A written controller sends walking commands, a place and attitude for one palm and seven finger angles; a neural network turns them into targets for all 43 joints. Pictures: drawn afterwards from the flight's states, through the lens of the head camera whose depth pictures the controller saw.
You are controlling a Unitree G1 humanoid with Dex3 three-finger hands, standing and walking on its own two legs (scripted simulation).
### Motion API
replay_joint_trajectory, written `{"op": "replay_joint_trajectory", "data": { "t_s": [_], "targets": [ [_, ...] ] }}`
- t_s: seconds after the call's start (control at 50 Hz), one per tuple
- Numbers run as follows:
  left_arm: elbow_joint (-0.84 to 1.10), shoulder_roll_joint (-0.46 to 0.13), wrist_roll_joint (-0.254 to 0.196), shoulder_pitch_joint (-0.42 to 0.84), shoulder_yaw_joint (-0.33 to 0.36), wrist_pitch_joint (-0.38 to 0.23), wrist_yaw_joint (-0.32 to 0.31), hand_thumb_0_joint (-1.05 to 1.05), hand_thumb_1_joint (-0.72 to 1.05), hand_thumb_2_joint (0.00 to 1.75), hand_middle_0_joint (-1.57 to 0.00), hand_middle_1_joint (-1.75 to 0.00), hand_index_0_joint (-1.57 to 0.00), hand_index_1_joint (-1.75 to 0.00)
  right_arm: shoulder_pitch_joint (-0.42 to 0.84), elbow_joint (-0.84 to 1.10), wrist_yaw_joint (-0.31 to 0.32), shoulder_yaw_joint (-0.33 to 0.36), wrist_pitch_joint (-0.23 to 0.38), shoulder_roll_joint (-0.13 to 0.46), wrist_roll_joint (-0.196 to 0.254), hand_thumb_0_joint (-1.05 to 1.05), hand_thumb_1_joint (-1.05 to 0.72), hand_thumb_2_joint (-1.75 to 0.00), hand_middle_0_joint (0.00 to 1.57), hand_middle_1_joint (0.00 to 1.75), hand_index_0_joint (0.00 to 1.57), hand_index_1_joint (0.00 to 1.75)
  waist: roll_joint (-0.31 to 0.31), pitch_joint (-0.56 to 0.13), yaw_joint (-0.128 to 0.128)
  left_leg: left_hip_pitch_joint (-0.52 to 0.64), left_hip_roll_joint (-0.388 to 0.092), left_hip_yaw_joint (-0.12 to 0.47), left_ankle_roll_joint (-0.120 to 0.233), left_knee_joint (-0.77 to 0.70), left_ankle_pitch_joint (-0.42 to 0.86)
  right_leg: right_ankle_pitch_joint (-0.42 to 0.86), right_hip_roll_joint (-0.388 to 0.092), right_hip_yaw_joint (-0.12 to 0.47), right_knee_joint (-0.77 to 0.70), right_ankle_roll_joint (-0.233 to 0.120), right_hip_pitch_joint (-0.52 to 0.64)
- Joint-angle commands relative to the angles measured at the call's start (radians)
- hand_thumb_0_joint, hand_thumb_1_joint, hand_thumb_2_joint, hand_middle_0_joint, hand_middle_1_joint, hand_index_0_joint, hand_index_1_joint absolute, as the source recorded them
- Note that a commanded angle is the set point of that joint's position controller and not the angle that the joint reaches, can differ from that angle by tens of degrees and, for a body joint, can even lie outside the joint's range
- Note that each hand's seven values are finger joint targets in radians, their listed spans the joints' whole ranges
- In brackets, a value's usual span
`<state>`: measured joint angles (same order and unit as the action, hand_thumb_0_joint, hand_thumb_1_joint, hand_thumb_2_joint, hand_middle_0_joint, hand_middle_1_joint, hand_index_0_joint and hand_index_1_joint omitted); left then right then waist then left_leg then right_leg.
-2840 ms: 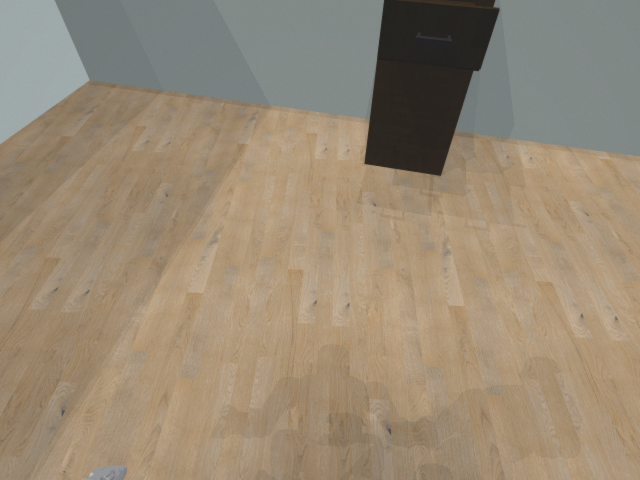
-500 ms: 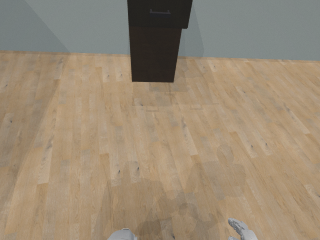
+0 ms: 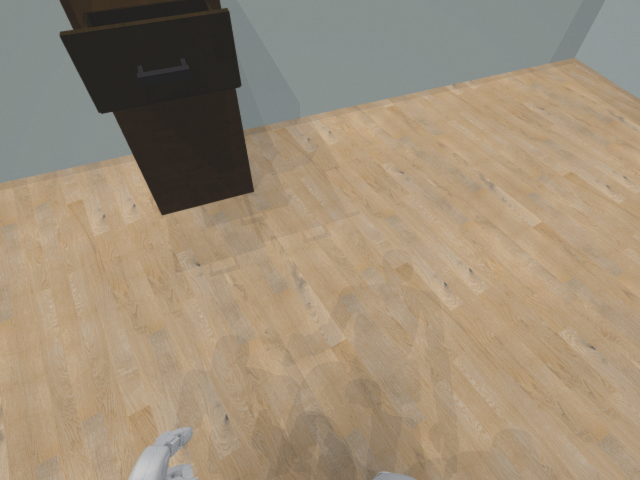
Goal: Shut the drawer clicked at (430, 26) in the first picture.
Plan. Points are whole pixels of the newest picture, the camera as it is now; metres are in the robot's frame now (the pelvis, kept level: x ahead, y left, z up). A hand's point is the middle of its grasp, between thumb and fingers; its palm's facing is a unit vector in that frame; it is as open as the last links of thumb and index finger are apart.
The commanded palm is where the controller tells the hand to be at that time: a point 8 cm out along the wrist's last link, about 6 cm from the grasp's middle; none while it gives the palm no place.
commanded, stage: walk to a spot facing it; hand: left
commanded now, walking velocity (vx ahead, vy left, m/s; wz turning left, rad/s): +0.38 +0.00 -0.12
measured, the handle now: (163, 70) +0.93 +0.35 +0.01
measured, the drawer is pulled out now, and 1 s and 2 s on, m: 0.30 0.30 0.30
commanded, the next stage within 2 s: turn to face it in 0.70 s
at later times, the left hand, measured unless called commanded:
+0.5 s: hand (170, 404) +0.25 +0.23 -0.16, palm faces -0.04 -0.99 -0.15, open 7.4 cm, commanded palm none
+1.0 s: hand (258, 248) +0.55 +0.12 -0.15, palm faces -0.19 -0.96 -0.21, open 7.2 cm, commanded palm none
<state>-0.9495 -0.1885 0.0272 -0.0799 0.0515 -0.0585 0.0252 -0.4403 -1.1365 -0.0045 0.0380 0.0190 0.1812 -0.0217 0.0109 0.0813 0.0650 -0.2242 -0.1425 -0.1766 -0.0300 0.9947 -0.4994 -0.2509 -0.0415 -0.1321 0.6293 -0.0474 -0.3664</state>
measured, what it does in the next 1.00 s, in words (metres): walks ahead: left foot, then right foot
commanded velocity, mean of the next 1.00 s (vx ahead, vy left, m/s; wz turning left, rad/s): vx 0.26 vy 0.00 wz -0.09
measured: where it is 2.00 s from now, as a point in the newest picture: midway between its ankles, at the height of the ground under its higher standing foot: (338, 382)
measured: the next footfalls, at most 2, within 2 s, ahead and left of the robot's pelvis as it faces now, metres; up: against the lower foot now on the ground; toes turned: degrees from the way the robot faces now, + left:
left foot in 0.28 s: +0.25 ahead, +0.15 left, +0.00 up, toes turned +10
right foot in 0.78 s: +0.48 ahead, -0.14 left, +0.00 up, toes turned -21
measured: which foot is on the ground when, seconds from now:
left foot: up 0.00-0.26, down 0.28-0.78, up 0.80-1.00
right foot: down 0.00-0.28, up 0.30-0.76, down 0.78-1.00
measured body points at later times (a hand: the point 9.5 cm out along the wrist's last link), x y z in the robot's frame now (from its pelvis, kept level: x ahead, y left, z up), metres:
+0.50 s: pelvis +0.22 +0.05 +0.02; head +0.23 +0.07 +0.47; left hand +0.25 +0.29 -0.15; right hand +0.20 -0.17 -0.12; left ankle +0.21 +0.14 -0.72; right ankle +0.20 -0.09 -0.62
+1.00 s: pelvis +0.42 -0.03 +0.01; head +0.44 -0.04 +0.46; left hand +0.56 +0.17 -0.14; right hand +0.38 -0.27 -0.15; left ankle +0.44 +0.09 -0.66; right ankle +0.44 -0.12 -0.72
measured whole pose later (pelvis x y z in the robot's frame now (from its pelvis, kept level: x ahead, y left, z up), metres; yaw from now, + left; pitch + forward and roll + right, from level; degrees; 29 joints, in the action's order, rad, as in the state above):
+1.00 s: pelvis +0.42 -0.03 +0.01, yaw -11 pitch -1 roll -1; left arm -1.02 -0.17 0.02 -0.15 0.05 -0.05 -0.03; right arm -0.26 -1.05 0.02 0.05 0.01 0.17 -0.02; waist 0.02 0.05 0.05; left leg -0.49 -0.12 -0.06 -0.03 1.08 -0.36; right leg -0.22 -0.01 -0.20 0.51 -0.07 -0.28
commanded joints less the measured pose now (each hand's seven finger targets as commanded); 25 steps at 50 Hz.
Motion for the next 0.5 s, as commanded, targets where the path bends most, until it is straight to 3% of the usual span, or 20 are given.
{"op": "replay_joint_trajectory", "data": {
  "t_s": [0.0,0.02,0.06,0.1,0.18,0.22,0.24,0.26,0.28,0.3,0.32,0.34,0.36,0.38,0.4,0.48],
  "targets": [
    [-0.047,-0.17,-0.011,-0.242,0.041,0.002,-0.037,0.0,0.9,0.9,-0.2,-0.3,-0.2,-0.3,0.162,0.141,0.006,0.02,0.041,0.077,-0.001,0.0,-0.9,-0.9,0.2,0.3,0.2,0.3,-0.068,-0.083,-0.113,-0.443,-0.054,0.135,0.003,0.243,0.115,0.177,-0.308,0.361,-0.353,-0.162,0.344],
    [-0.042,-0.146,-0.006,-0.198,0.033,-0.002,-0.039,0.0,0.9,0.9,-0.2,-0.3,-0.2,-0.3,0.122,0.124,0.005,0.02,0.028,0.058,-0.005,0.0,-0.9,-0.9,0.2,0.3,0.2,0.3,-0.084,-0.061,-0.073,-0.379,-0.057,0.123,-0.005,0.178,0.128,0.166,-0.284,0.29,-0.376,-0.141,0.243],
    [-0.043,-0.131,0.0,-0.162,0.028,-0.007,-0.039,0.0,0.9,0.9,-0.2,-0.3,-0.2,-0.3,0.062,0.109,-0.002,0.02,0.015,0.03,-0.005,0.0,-0.9,-0.9,0.2,0.3,0.2,0.3,-0.118,-0.042,-0.029,-0.287,-0.048,0.096,-0.016,0.042,0.149,0.132,-0.237,0.196,-0.396,-0.121,0.129],
    [-0.042,-0.12,0.0,-0.164,0.031,-0.009,-0.034,0.0,0.9,0.9,-0.2,-0.3,-0.2,-0.3,0.087,0.127,-0.011,0.019,0.013,0.012,-0.004,0.0,-0.9,-0.9,0.2,0.3,0.2,0.3,-0.127,-0.013,-0.031,-0.225,-0.035,0.075,-0.017,-0.11,0.208,0.028,-0.21,0.178,-0.42,-0.115,0.057],
    [-0.057,-0.156,-0.001,-0.171,0.037,-0.003,-0.026,0.0,0.9,0.9,-0.2,-0.3,-0.2,-0.3,0.114,0.144,-0.022,0.027,0.031,0.029,-0.003,0.0,-0.9,-0.9,0.2,0.3,0.2,0.3,-0.138,0.007,-0.028,-0.092,0.013,0.023,-0.003,-0.297,0.269,-0.12,-0.192,0.188,-0.388,-0.094,0.031],
    [-0.058,-0.155,-0.004,-0.169,0.039,0.006,-0.021,0.0,0.9,0.9,-0.2,-0.3,-0.2,-0.3,0.054,0.127,-0.018,0.034,0.04,0.064,-0.005,0.0,-0.9,-0.9,0.2,0.3,0.2,0.3,-0.07,0.01,0.01,0.061,0.044,-0.013,-0.004,-0.398,0.285,-0.158,-0.149,0.161,-0.296,-0.071,-0.021],
    [-0.055,-0.131,-0.004,-0.165,0.035,0.009,-0.018,0.0,0.9,0.9,-0.2,-0.3,-0.2,-0.3,-0.046,0.099,-0.012,0.044,0.044,0.106,-0.008,0.0,-0.9,-0.9,0.2,0.3,0.2,0.3,0.042,-0.03,0.055,0.178,0.03,0.034,0.005,-0.46,0.215,-0.109,-0.097,0.13,-0.117,-0.05,-0.052],
    [-0.035,-0.059,-0.013,-0.192,0.025,0.012,-0.011,0.0,0.9,0.9,-0.2,-0.3,-0.2,-0.3,-0.141,0.077,0.0,0.065,0.052,0.207,-0.024,0.0,-0.9,-0.9,0.2,0.3,0.2,0.3,0.289,-0.058,0.08,0.283,-0.178,0.344,0.076,-0.639,0.031,-0.169,0.017,0.032,0.208,0.003,-0.2],
    [-0.002,-0.045,-0.01,-0.161,0.017,0.008,-0.012,0.0,0.9,0.9,-0.2,-0.3,-0.2,-0.3,-0.213,0.066,0.005,0.068,0.051,0.258,-0.026,0.0,-0.9,-0.9,0.2,0.3,0.2,0.3,0.401,-0.079,0.093,0.288,-0.338,0.63,0.143,-0.817,-0.077,-0.343,0.079,0.049,0.483,0.013,-0.296],
    [-0.005,-0.074,-0.004,-0.126,0.025,0.01,-0.016,0.0,0.9,0.9,-0.2,-0.3,-0.2,-0.3,-0.144,0.068,0.019,0.057,0.048,0.221,-0.021,0.0,-0.9,-0.9,0.2,0.3,0.2,0.3,0.305,-0.05,0.072,0.223,-0.362,0.652,0.16,-0.852,-0.141,-0.271,0.015,0.138,0.629,0.002,-0.343],
    [-0.013,-0.074,-0.005,-0.116,0.028,0.008,-0.008,0.0,0.9,0.9,-0.2,-0.3,-0.2,-0.3,-0.055,0.096,0.021,0.045,0.052,0.183,-0.015,0.0,-0.9,-0.9,0.2,0.3,0.2,0.3,0.174,-0.007,0.033,0.168,-0.341,0.569,0.169,-0.84,-0.103,-0.169,-0.033,0.153,0.679,0.001,-0.374],
    [-0.027,-0.071,-0.001,-0.126,0.027,0.008,0.002,0.0,0.9,0.9,-0.2,-0.3,-0.2,-0.3,-0.002,0.114,0.023,0.031,0.062,0.138,-0.012,0.0,-0.9,-0.9,0.2,0.3,0.2,0.3,0.084,0.013,0.004,0.13,-0.304,0.465,0.154,-0.831,0.003,-0.095,-0.061,0.151,0.664,0.007,-0.356],
    [-0.047,-0.052,0.005,-0.157,0.028,0.017,0.004,0.0,0.9,0.9,-0.2,-0.3,-0.2,-0.3,0.034,0.114,0.024,0.024,0.07,0.114,-0.013,0.0,-0.9,-0.9,0.2,0.3,0.2,0.3,0.07,0.019,-0.029,0.097,-0.264,0.337,0.121,-0.82,0.138,-0.043,-0.072,0.153,0.646,0.017,-0.317],
    [-0.06,-0.038,0.004,-0.195,0.027,0.029,0.003,0.0,0.9,0.9,-0.2,-0.3,-0.2,-0.3,0.05,0.112,0.025,0.02,0.075,0.1,-0.01,0.0,-0.9,-0.9,0.2,0.3,0.2,0.3,0.081,0.002,-0.051,0.079,-0.237,0.237,0.113,-0.815,0.221,-0.015,-0.075,0.147,0.624,0.027,-0.281],
    [-0.069,-0.029,0.004,-0.213,0.026,0.04,0.002,0.0,0.9,0.9,-0.2,-0.3,-0.2,-0.3,0.052,0.108,0.027,0.019,0.079,0.09,-0.005,0.0,-0.9,-0.9,0.2,0.3,0.2,0.3,0.098,-0.007,-0.061,0.071,-0.211,0.171,0.111,-0.816,0.278,0.011,-0.077,0.139,0.604,0.036,-0.26],
    [-0.045,-0.012,0.005,-0.172,0.026,0.058,0.004,0.0,0.9,0.9,-0.2,-0.3,-0.2,-0.3,0.015,0.083,0.028,0.023,0.082,0.077,0.002,0.0,-0.9,-0.9,0.2,0.3,0.2,0.3,0.082,0.01,-0.062,0.143,-0.199,0.05,0.134,-0.83,0.424,0.074,-0.094,0.102,0.483,0.061,-0.327]
  ]
}}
